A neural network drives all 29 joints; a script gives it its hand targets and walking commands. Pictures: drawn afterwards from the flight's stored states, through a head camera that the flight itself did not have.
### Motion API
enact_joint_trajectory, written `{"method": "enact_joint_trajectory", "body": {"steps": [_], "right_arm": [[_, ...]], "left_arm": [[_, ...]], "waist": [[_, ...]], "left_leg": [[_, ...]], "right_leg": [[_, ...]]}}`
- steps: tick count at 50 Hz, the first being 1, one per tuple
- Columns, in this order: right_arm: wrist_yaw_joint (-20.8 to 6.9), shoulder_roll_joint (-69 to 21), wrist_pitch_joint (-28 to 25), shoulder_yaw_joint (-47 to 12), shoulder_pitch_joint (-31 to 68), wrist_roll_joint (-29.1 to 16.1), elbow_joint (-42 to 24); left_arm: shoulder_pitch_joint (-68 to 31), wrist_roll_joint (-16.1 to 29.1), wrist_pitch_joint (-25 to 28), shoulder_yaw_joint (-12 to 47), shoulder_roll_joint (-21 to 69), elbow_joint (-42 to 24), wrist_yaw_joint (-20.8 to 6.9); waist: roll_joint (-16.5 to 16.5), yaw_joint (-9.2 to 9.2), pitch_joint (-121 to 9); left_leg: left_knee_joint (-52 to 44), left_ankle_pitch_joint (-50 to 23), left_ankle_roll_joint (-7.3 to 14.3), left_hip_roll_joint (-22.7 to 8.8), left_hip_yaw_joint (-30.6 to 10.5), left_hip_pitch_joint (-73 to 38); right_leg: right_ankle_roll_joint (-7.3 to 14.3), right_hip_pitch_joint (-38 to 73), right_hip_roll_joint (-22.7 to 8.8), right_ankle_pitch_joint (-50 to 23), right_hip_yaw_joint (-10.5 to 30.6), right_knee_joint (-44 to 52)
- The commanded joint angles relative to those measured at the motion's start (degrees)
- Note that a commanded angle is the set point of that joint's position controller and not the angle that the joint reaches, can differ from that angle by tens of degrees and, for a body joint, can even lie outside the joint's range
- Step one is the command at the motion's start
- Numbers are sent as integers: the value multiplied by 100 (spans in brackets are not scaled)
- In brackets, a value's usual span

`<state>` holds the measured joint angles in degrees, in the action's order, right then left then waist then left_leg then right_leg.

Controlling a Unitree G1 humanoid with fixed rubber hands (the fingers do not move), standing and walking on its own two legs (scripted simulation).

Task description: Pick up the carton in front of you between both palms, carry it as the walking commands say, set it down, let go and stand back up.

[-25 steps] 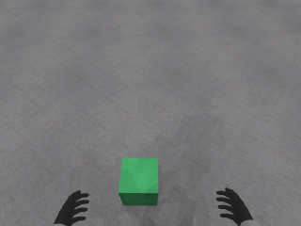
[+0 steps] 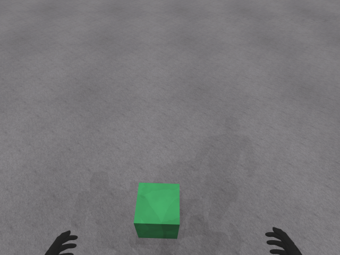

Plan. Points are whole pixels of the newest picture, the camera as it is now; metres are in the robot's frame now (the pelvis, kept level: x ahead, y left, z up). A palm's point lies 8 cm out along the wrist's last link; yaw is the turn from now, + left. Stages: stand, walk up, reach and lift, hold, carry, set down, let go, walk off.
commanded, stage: stand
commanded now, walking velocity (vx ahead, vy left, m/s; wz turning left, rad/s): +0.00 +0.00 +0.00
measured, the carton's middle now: (158, 211) +0.45 +0.06 -0.65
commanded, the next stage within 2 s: none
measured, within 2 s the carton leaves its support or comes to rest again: neither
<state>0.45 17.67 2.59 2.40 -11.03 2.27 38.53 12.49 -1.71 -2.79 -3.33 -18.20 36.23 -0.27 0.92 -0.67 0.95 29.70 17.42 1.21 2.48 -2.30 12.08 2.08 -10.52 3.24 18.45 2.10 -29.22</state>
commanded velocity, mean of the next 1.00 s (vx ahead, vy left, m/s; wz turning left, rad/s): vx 0.00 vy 0.00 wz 0.00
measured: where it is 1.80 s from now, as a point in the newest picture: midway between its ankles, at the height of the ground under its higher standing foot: outside the picture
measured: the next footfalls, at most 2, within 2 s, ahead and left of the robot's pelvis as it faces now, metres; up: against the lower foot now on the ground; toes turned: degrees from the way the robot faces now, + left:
none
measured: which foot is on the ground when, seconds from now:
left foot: down 0.00-1.00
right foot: down 0.00-1.00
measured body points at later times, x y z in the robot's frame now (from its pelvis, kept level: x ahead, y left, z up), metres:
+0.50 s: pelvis +0.01 +0.01 +0.00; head +0.02 +0.01 +0.45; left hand +0.13 +0.30 -0.10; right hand +0.13 -0.29 -0.10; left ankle -0.02 +0.11 -0.74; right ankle -0.03 -0.10 -0.74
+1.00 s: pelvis -0.01 +0.01 +0.01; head -0.01 +0.01 +0.46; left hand +0.09 +0.31 -0.11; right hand +0.09 -0.30 -0.11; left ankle -0.02 +0.11 -0.74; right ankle -0.03 -0.10 -0.74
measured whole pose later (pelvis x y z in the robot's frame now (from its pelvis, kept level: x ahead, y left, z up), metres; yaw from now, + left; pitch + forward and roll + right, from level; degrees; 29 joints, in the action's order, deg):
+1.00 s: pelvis -0.01 +0.01 +0.01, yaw +0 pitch -2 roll +0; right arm 1.1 21.0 -0.6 -0.3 -7.9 1.2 56.3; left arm 9.7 -1.1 0.1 -0.9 -20.7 54.2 0.8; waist 0.2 0.0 1.6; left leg 22.1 13.0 1.8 2.7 -1.6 6.8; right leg 1.2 -5.5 2.3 14.2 2.6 -21.9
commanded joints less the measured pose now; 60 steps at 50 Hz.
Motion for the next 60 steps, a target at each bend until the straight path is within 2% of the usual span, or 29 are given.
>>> {"method": "enact_joint_trajectory", "body": {"steps": [1,7,18,45,60], "right_arm": [[26,715,-205,144,253,-2,-202],[86,918,-261,147,189,-14,130],[123,1024,-318,108,282,-37,635],[89,1222,-370,-78,475,-105,1449],[63,1315,-390,-135,542,-128,1702]], "left_arm": [[-192,2,166,-168,-703,-216,37],[-117,7,198,-156,-842,121,97],[-165,35,248,-104,-946,591,152],[-408,60,339,46,-1122,1455,132],[-492,80,376,118,-1211,1754,108]], "waist": [[-139,5,-474],[-138,40,-515],[-87,57,-380],[-88,69,-75],[-89,71,-45]], "left_leg": [[-354,-1516,-86,-590,-448,-180],[-334,-2144,-49,-652,-531,-381],[-459,-2332,-23,-681,-570,-490],[-1033,-1489,25,-783,-658,-518],[-1184,-1314,50,-829,-696,-521]], "right_leg": [[-192,20,-665,-1617,481,350],[-162,142,-679,-2070,482,284],[-106,300,-762,-2228,539,409],[-71,384,-861,-1554,705,982],[-68,380,-895,-1410,750,1131]]}}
